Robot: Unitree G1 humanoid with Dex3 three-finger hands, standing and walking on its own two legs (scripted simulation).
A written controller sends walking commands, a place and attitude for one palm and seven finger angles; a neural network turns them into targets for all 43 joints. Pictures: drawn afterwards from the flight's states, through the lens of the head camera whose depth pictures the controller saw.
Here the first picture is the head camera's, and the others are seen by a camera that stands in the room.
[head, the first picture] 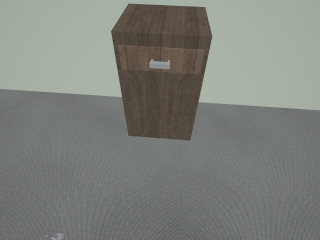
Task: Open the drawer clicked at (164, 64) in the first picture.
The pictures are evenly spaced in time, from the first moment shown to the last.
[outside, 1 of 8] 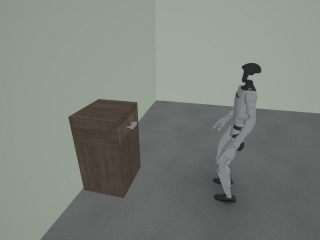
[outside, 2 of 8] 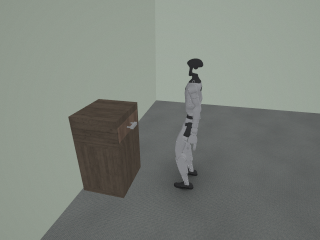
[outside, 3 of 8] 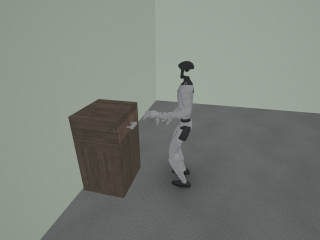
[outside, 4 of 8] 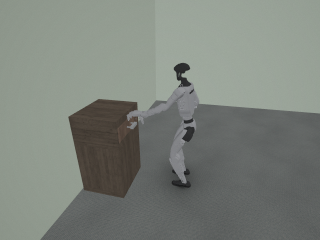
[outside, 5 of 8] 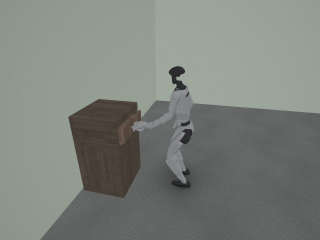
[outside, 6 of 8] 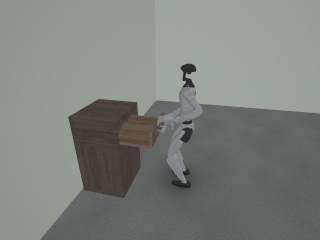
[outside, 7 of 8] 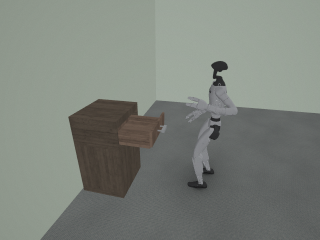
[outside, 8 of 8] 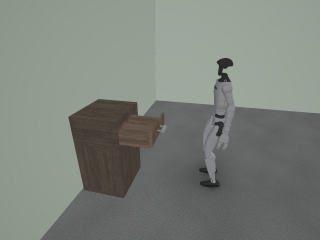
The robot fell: no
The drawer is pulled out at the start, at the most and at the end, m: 0.00 0.30 0.30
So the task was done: yes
